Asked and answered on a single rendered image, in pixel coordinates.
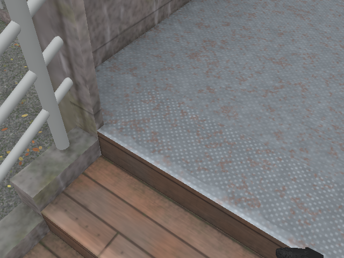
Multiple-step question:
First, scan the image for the right robot hand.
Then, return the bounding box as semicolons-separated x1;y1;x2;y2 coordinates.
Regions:
276;247;324;258

